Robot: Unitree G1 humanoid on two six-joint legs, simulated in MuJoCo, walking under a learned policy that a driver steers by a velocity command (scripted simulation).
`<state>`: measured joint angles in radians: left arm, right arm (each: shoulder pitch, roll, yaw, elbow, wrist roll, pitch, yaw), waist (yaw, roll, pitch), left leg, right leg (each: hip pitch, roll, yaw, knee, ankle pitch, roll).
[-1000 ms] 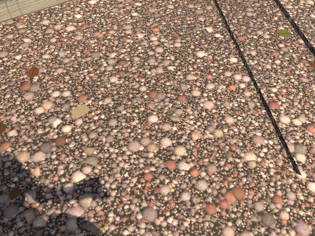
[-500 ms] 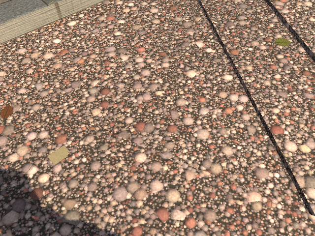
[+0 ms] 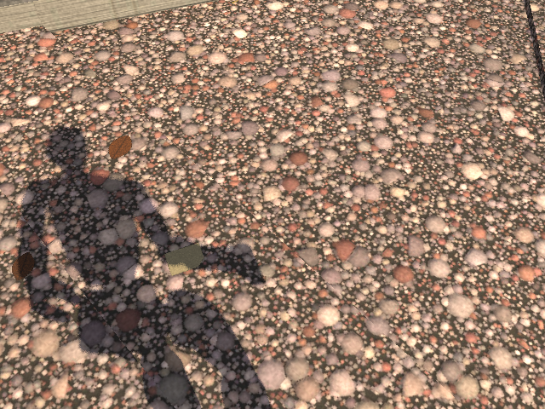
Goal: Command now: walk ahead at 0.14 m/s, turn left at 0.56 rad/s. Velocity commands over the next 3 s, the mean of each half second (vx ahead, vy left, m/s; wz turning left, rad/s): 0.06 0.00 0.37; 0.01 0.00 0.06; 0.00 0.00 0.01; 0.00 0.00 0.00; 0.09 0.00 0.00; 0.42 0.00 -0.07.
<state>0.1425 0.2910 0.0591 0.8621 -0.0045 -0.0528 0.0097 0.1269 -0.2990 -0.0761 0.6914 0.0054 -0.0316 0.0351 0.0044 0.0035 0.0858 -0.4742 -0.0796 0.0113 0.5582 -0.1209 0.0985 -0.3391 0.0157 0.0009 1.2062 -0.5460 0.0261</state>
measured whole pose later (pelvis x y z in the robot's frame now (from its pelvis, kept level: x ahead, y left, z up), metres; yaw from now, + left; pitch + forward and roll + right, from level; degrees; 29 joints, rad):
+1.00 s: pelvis +0.07 -0.05 -0.02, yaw +11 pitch -1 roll +1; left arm 0.24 0.23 0.05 0.90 0.01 0.03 0.01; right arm 0.25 -0.19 -0.04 0.82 -0.01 0.01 -0.05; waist 0.00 -0.02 0.01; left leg -0.34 0.00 -0.03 0.82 -0.48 -0.03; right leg -0.27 -0.01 0.05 0.51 -0.23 0.01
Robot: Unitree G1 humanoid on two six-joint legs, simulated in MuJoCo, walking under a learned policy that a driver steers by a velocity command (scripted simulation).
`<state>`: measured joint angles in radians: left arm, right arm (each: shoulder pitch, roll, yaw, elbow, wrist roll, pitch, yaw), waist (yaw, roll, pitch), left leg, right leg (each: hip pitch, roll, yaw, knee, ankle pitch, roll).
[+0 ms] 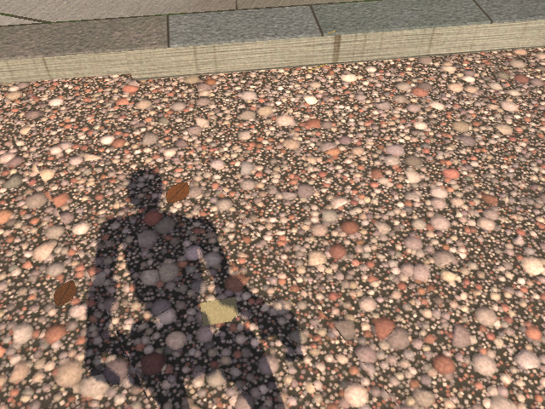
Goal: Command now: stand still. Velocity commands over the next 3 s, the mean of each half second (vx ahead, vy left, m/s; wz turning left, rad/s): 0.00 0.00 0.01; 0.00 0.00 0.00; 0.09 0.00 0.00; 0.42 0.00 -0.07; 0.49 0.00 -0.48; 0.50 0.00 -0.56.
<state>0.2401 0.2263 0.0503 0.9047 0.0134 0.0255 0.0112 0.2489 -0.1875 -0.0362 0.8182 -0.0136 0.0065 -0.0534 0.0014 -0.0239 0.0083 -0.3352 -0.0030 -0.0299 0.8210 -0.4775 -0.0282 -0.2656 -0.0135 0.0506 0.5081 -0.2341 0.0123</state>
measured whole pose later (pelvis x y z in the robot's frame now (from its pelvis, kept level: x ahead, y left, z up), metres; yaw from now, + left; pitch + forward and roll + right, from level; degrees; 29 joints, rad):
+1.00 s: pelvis +0.00 +0.00 +0.00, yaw +0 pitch +0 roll +1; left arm 0.34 0.16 0.03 0.95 0.01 0.02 0.05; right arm 0.22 -0.15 -0.04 1.07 0.01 -0.01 -0.05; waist -0.03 -0.03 0.02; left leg -0.35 0.00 -0.03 0.82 -0.47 -0.03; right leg -0.28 -0.02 0.05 0.51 -0.23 0.01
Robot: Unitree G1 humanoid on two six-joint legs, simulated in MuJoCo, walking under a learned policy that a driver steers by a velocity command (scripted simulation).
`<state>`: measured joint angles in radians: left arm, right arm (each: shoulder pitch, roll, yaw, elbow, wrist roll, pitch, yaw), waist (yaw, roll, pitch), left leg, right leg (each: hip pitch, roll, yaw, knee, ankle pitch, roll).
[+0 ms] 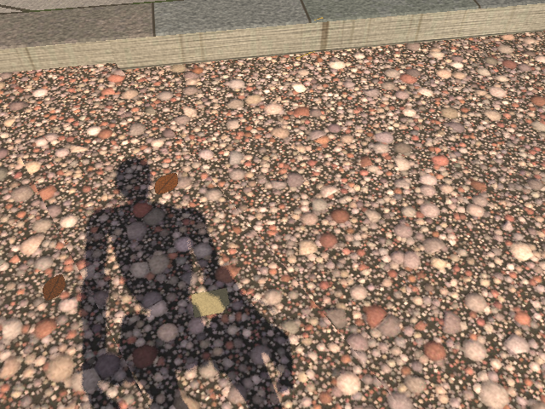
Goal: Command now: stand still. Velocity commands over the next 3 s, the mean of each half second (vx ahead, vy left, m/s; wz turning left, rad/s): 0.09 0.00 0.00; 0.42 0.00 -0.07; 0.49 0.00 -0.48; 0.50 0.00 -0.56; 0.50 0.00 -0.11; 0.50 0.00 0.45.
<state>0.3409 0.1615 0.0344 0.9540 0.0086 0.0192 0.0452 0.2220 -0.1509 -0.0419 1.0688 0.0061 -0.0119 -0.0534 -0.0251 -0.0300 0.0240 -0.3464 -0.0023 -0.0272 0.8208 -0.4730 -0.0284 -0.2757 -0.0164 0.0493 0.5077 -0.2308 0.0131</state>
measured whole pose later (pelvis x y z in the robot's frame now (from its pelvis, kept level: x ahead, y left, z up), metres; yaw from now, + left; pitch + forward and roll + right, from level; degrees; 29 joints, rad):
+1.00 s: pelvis +0.28 +0.03 -0.03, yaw -4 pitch +3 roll +0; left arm 0.56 0.19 0.04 1.03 0.00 -0.05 0.02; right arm -0.10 -0.21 -0.03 0.80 0.03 -0.12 0.02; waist 0.08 0.00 0.03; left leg -0.56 0.00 0.02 0.57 -0.04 0.05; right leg 0.12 -0.01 0.09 0.42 -0.52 -0.01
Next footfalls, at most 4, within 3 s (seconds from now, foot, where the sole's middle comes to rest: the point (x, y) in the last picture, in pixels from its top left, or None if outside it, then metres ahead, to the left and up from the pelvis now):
0.98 left None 0.47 0.13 -0.78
1.54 right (347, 333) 0.70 -0.19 -0.78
2.00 left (317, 238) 1.04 -0.14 -0.81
2.52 right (426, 222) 1.10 -0.50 -0.81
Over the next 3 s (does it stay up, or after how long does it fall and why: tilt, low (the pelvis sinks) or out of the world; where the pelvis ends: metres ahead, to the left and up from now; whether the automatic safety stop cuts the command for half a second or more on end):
stays up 1.25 -0.43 -0.05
